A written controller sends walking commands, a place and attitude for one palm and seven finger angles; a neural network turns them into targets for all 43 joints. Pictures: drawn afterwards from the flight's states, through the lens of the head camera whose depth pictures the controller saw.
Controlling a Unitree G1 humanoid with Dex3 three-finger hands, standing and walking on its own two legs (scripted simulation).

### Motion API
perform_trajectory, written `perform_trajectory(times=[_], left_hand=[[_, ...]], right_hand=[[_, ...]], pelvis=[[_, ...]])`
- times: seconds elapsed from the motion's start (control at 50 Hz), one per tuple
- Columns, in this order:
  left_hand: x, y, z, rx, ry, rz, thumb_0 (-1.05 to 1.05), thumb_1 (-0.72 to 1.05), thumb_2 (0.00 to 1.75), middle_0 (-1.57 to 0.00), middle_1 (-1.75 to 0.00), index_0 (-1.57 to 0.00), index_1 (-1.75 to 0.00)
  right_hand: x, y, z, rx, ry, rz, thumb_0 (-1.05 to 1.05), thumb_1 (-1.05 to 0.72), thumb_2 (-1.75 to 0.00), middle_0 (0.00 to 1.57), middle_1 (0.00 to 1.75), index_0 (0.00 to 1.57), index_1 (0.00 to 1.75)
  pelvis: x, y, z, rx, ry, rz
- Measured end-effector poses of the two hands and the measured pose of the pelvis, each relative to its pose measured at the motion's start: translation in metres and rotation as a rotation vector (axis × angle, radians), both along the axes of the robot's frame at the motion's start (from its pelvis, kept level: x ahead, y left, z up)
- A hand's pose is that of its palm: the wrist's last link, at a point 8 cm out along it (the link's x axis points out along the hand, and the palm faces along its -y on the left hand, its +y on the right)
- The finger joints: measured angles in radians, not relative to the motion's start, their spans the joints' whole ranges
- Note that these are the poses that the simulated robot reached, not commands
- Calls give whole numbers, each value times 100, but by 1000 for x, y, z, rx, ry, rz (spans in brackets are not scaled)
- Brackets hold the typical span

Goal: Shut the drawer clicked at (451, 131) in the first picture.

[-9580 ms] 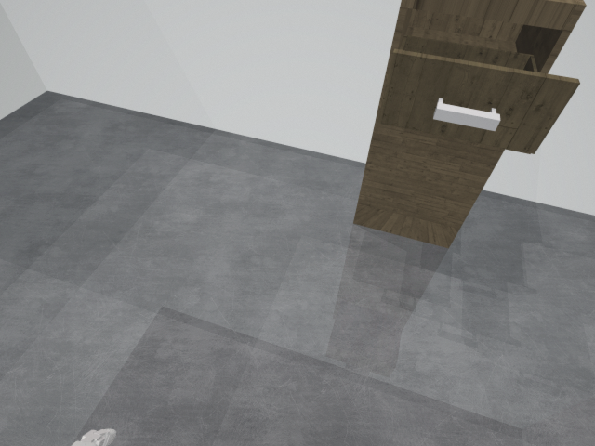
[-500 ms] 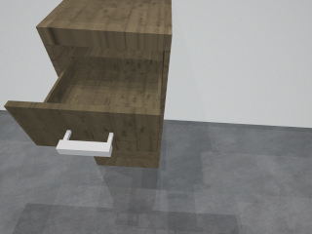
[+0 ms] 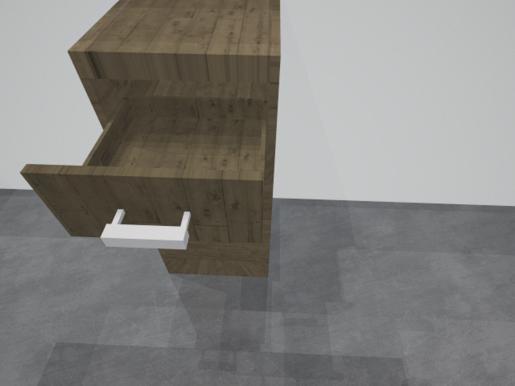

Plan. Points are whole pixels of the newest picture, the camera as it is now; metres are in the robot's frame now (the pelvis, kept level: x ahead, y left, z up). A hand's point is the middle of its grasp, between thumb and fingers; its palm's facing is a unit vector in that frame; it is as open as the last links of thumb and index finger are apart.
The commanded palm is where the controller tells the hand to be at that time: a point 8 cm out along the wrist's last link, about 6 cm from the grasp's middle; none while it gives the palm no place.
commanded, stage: come to a stop and stand still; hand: left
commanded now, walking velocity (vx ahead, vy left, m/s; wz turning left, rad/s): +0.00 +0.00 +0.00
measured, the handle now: (149, 226) +0.35 +0.21 +0.04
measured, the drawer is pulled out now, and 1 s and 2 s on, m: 0.28 0.28 0.28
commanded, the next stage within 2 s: look again from close up in 0.06 s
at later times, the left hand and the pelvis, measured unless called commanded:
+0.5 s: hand out of the picture +0.00 +0.16 -0.17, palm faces +0.01 -0.98 -0.18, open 7.4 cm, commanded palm none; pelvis +0.01 -0.01 +0.00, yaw +0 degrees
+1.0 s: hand out of the picture +0.00 +0.16 -0.18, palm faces +0.07 -0.98 -0.18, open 7.4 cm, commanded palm none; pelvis +0.03 -0.01 -0.01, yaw +1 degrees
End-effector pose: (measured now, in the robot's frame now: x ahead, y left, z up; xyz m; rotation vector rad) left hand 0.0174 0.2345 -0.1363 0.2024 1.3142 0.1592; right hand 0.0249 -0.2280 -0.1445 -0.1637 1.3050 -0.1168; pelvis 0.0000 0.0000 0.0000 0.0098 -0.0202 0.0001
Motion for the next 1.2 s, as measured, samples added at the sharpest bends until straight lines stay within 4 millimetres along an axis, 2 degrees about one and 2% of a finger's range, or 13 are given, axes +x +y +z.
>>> perform_trajectory(times=[0.2,0.38,0.7,0.9,1.0,1.1,1.14,1.2], left_hand=[[-16,-12,-3,-28,59,15,1,91,89,-20,-30,-20,-30],[-26,-24,-7,-53,98,27,1,91,89,-20,-30,-20,-30],[-19,-27,-7,-50,79,38,1,91,89,-20,-30,-20,-30],[-19,-27,-9,-50,85,48,1,91,89,-20,-30,-20,-30],[-25,-22,-18,-67,116,92,0,91,89,-20,-30,-20,-30],[-28,-11,-18,-70,176,63,1,91,89,-20,-30,-20,-30],[-21,-2,-17,-73,173,65,1,91,89,-20,-30,-20,-30],[1,13,-14,-62,130,65,1,91,89,-20,-30,-20,-30]], right_hand=[[-14,-2,3,-2,63,-4,0,-91,-90,20,30,20,30],[-13,-5,5,-11,79,-12,0,-91,-90,20,30,20,30],[0,-12,7,-22,53,-8,0,-92,-90,20,30,20,30],[-3,-12,3,-11,81,0,0,-91,-90,20,30,20,30],[1,-7,0,-23,117,8,0,-91,-90,20,30,20,30],[25,8,3,-48,58,-17,0,-91,-90,20,30,20,30],[33,16,9,-56,23,-27,0,-91,-90,20,30,20,30],[38,28,14,-61,2,-19,0,-91,-90,20,30,20,30]], pelvis=[[2,-6,3,2,8,0],[6,-10,4,2,9,-2],[9,-15,5,3,8,1],[15,-16,2,0,13,7],[31,-9,-5,-15,17,18],[42,12,-7,-40,30,9],[46,21,-3,-47,22,17],[47,30,1,-53,14,22]])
